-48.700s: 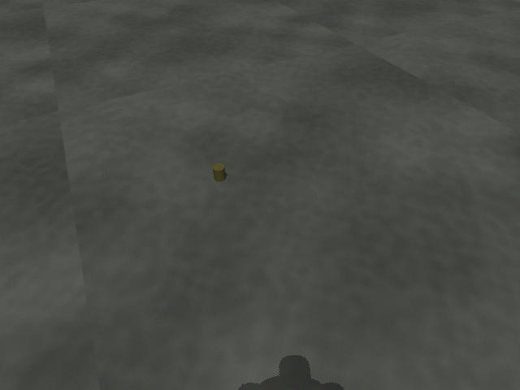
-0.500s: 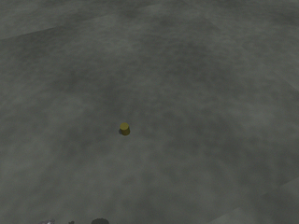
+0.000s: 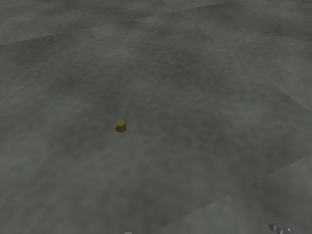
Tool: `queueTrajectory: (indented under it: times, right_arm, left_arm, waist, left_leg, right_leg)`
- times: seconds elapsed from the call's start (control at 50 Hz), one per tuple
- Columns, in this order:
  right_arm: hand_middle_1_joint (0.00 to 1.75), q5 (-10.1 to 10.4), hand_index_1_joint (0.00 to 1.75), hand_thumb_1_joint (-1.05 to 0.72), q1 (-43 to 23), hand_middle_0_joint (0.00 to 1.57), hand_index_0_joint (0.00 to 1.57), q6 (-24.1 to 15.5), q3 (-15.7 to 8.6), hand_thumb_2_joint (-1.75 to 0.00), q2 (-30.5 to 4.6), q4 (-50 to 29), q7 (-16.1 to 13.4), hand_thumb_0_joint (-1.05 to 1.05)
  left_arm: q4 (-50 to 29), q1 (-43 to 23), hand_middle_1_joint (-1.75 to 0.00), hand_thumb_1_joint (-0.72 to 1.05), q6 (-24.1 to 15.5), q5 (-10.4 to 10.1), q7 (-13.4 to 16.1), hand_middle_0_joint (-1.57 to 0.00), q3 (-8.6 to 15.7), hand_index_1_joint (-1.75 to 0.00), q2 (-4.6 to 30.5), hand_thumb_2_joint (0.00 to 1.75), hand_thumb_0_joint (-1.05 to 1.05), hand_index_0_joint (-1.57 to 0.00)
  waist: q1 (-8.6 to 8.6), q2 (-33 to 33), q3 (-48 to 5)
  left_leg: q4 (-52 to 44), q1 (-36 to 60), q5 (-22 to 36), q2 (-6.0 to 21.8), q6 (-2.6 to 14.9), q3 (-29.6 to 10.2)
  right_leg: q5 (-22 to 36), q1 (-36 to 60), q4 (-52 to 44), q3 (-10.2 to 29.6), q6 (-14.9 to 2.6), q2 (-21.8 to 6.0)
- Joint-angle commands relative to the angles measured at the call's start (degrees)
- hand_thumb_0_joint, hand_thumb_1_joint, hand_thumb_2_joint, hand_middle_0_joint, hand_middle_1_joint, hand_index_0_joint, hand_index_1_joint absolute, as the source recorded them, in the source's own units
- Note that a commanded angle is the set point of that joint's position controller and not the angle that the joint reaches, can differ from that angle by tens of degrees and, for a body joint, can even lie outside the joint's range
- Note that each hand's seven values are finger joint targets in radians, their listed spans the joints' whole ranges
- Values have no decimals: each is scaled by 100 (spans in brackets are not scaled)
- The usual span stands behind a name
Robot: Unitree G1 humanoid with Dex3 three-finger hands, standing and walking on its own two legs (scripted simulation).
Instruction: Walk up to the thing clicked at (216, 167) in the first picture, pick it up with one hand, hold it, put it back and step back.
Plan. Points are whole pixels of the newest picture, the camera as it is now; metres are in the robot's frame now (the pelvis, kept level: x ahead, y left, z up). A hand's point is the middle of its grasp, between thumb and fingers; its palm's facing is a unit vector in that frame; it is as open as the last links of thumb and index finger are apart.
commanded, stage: step back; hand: left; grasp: from above
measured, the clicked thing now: (121, 126) +1.03 +0.29 -0.71
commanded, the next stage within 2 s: stand in 0.90 s
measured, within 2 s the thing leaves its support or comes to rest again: neither
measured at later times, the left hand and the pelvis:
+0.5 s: hand out of the picture +0.05 +0.28 -0.13, palm faces +0.04 -0.92 -0.38, open 7.4 cm; pelvis -0.01 +0.00 +0.02, yaw +3 degrees
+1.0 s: hand out of the picture +0.12 +0.27 -0.13, palm faces +0.12 -0.93 -0.36, open 7.4 cm; pelvis +0.04 +0.00 +0.01, yaw +5 degrees
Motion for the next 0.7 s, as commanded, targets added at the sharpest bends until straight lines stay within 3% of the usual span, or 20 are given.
queueTrajectory:
  times: [0.0,0.06,0.1,0.18,0.22,0.26,0.28,0.3,0.32,0.34,0.38,0.42,0.48,0.52,0.56,0.58,0.6,0.62,0.64,0.68]
  right_arm:
    - [30,63,30,-90,-298,20,20,-50,-398,-90,-1234,-308,-77,0]
    - [30,147,30,-90,329,20,20,-150,-253,-90,-892,110,5,0]
    - [30,93,30,-90,366,20,20,-188,-203,-90,-818,151,28,0]
    - [30,36,30,-90,129,20,20,-332,-226,-90,-952,100,100,0]
    - [30,23,30,-90,258,20,20,-418,-258,-90,-932,181,121,0]
    - [30,3,30,-90,757,20,20,-500,-314,-90,-859,397,82,0]
    - [30,-19,30,-90,958,20,20,-553,-393,-90,-946,493,54,0]
    - [30,-68,30,-90,1205,20,20,-582,-512,-90,-1368,494,25,0]
    - [30,-38,30,-90,1225,20,20,-572,-568,-90,-1840,434,27,0]
    - [30,30,30,-90,1189,20,20,-545,-604,-90,-1869,454,43,0]
    - [30,19,30,-90,833,20,20,-526,-472,-90,-1440,338,48,0]
    - [30,31,30,-90,714,20,20,-567,-407,-90,-1257,287,47,0]
    - [30,36,30,-90,680,20,20,-538,-392,-90,-1247,287,47,0]
    - [30,77,30,-90,420,20,20,-457,-288,-90,-1088,232,36,0]
    - [30,201,30,-90,220,20,20,-347,-130,-90,-710,174,11,0]
    - [30,251,30,-90,325,20,20,-335,-38,-90,-429,121,-18,0]
    - [30,245,30,-90,528,20,20,-292,40,-90,-290,117,-63,0]
    - [30,203,30,-90,709,20,20,-198,-118,-90,-734,353,-111,0]
    - [30,188,30,-90,869,20,20,-193,-194,-90,-920,503,-103,0]
    - [30,167,30,-90,756,20,20,-226,-166,-90,-899,618,-76,0]
  left_arm:
    - [-633,-578,-30,90,-221,138,131,-20,566,-30,2349,90,0,-20]
    - [-611,-818,-30,90,-358,59,148,-20,367,-30,1402,90,0,-20]
    - [-436,-282,-30,90,-401,46,112,-20,389,-30,1447,90,0,-20]
    - [-478,-72,-30,90,-385,90,72,-20,515,-30,1707,90,0,-20]
    - [-507,-107,-30,90,-337,39,55,-20,479,-30,1697,90,0,-20]
    - [-554,-195,-30,90,-280,-5,34,-20,332,-30,1448,90,0,-20]
    - [-544,-42,-30,90,-274,-24,37,-20,224,-30,1114,90,0,-20]
    - [-648,-53,-30,90,-288,-77,27,-20,144,-30,787,90,0,-20]
    - [-652,-390,-30,90,-268,-87,54,-20,235,-30,1072,90,0,-20]
    - [-619,-603,-30,90,-272,-46,74,-20,307,-30,1458,90,0,-20]
    - [-550,-386,-30,90,-303,-77,25,-20,300,-30,1375,90,0,-20]
    - [-448,-209,-30,90,-343,-89,-44,-20,264,-30,1252,90,0,-20]
    - [-399,-267,-30,90,-375,-92,-34,-20,256,-30,1104,90,0,-20]
    - [-264,-114,-30,90,-438,-108,30,-20,262,-30,1010,90,0,-20]
    - [7,293,-30,90,-474,-89,127,-20,301,-30,1091,90,0,-20]
    - [0,300,-30,90,-492,-20,167,-20,370,-30,1403,90,0,-20]
    - [-151,70,-30,90,-517,23,190,-20,412,-30,1749,90,0,-20]
    - [-288,-557,-30,90,-487,20,167,-20,403,-30,1873,90,0,-20]
    - [-396,-916,-30,90,-478,35,161,-20,378,-30,1806,90,0,-20]
    - [-364,-896,-30,90,-500,-11,154,-20,299,-30,1545,90,0,-20]
  waist:
    - [315,-1612,499]
    - [-88,-847,245]
    - [190,-1235,-98]
    - [446,-1665,-129]
    - [364,-1487,-301]
    - [55,-1004,-693]
    - [28,-413,-1019]
    - [-62,682,-1150]
    - [-155,661,-805]
    - [-237,402,-399]
    - [24,282,-53]
    - [49,394,-59]
    - [-23,698,-291]
    - [165,642,-570]
    - [445,176,-802]
    - [442,-678,-914]
    - [328,-1302,-930]
    - [187,-880,-834]
    - [62,-923,-560]
    - [83,-857,-424]
  left_leg:
    - [1597,-127,-1410,-447,-250,-751]
    - [1427,-270,-438,-788,-168,-704]
    - [1268,-222,-428,-746,-230,-575]
    - [20,-441,-1053,-435,-299,-103]
    - [-838,248,-1078,-425,-207,97]
    - [-2046,1501,-77,-674,-45,290]
    - [-2087,2316,220,-427,32,-221]
    - [-2409,2847,-125,671,444,-1952]
    - [-2589,2425,-1218,1423,1135,-3226]
    - [-2749,1712,-1923,1602,1489,-3286]
    - [-2665,1560,-1590,1120,1247,-2323]
    - [-2476,1467,-656,776,1009,-1633]
    - [-2165,1259,614,743,1003,-1238]
    - [-1464,933,1432,515,787,-691]
    - [-550,353,993,145,383,-372]
    - [160,-180,138,-361,151,-233]
    - [645,-405,-1371,-791,-36,-409]
    - [1194,264,-1811,-523,-42,-546]
    - [1273,487,-1816,-384,-89,-432]
    - [1033,341,-1520,-310,-76,-512]
  right_leg:
    - [-3761,-2697,-2816,3679,-1420,-2712]
    - [-744,-1147,-1999,1278,-726,-1320]
    - [-864,-686,-2016,1224,-651,-1215]
    - [-1281,116,-1930,1472,-1011,-1716]
    - [-498,-35,-1571,1280,-1067,-1798]
    - [794,-260,-558,656,-757,-1473]
    - [1367,-667,388,244,-545,-1145]
    - [483,-1752,1607,-255,-275,-475]
    - [-984,-2452,1931,-166,-220,-314]
    - [-1153,-2269,2116,268,-258,-608]
    - [-773,-2330,2098,360,-284,-655]
    - [-381,-2070,1472,14,-217,-663]
    - [-98,-1327,699,-271,-87,-529]
    - [589,-404,-293,-435,-85,-373]
    - [1484,658,-1022,-341,-78,-291]
    - [1322,905,-1285,724,-247,-999]
    - [648,558,-1966,2346,-632,-2154]
    - [-839,-496,-2175,2629,-1130,-2608]
    - [-834,-944,-2086,2643,-1368,-2584]
    - [259,-777,-1753,1887,-1133,-2171]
